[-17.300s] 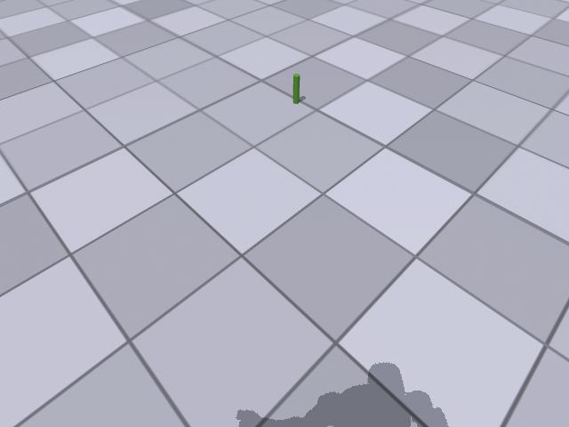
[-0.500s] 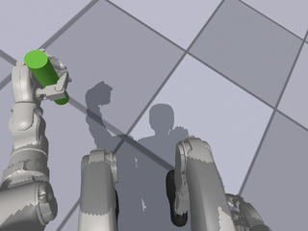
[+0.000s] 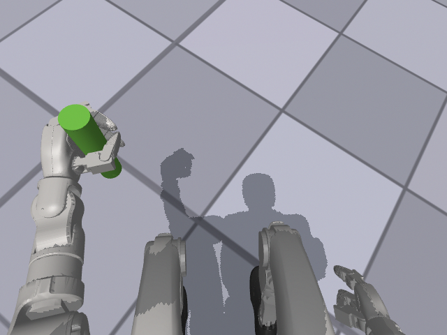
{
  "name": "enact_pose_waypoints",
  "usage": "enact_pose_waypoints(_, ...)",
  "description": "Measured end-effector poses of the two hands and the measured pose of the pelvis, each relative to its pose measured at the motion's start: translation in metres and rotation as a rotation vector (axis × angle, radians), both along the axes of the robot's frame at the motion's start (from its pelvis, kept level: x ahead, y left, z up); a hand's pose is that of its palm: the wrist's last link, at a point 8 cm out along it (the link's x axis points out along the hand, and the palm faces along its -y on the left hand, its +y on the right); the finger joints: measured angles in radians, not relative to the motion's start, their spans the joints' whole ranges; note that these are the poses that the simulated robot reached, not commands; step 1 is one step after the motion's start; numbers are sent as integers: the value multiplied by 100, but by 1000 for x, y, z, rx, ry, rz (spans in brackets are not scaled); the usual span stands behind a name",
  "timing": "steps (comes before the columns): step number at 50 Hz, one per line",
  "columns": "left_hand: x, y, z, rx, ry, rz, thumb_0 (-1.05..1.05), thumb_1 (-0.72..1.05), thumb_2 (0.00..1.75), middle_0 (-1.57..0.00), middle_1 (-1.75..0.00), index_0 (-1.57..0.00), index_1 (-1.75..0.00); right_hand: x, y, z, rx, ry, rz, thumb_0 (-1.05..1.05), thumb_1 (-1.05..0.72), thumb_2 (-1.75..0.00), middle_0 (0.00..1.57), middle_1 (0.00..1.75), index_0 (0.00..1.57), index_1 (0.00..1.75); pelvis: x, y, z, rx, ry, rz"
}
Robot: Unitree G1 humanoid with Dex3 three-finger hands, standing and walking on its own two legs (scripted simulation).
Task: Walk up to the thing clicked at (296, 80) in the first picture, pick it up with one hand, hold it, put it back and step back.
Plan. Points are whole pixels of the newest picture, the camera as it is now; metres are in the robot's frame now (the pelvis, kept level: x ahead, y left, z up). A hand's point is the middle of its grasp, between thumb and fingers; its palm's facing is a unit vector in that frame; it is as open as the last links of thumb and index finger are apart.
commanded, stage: lift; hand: left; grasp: from the side
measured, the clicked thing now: (96, 148) +0.43 +0.21 +0.00
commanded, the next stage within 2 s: hold in 1.44 s
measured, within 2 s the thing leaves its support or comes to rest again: neither
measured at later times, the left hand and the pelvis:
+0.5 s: hand (43, 98) +0.40 +0.19 +0.18, palm faces +0.06 -1.00 -0.03, open 5.0 cm; pelvis +0.03 +0.00 +0.14, yaw +0 degrees
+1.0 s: hand (5, 35) +0.40 +0.18 +0.26, palm faces +0.03 -1.00 -0.02, open 5.0 cm; pelvis +0.06 +0.00 +0.21, yaw +0 degrees
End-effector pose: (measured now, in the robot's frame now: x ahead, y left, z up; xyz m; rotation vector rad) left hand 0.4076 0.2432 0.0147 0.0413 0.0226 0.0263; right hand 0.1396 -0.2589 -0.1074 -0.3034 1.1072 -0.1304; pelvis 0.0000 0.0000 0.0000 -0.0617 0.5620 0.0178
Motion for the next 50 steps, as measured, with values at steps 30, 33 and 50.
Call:
enact_pose_waypoints(30, -34, -6, 187, -21, 28, 17, 4, 21, 112, -102, -114, -105, -113, 45, 16, 179, 25, -193, -30, 1, -89, -88, 20, 30, 21, 30, 38, 3, 162, 10, -211, 3)
enact_pose_waypoints(33, -35, -10, 197, -17, 30, 0, 4, 21, 112, -102, -114, -105, -113, 44, 15, 188, 25, -189, -32, 1, -89, -88, 20, 30, 21, 30, 42, 3, 172, 13, -227, 0)
enact_pose_waypoints(50, -32, -12, 244, -19, 21, 2, 4, 21, 113, -102, -114, -105, -113, 52, 19, 226, 45, -193, -35, 1, -89, -88, 20, 30, 21, 30, 60, 2, 213, 24, -309, -5)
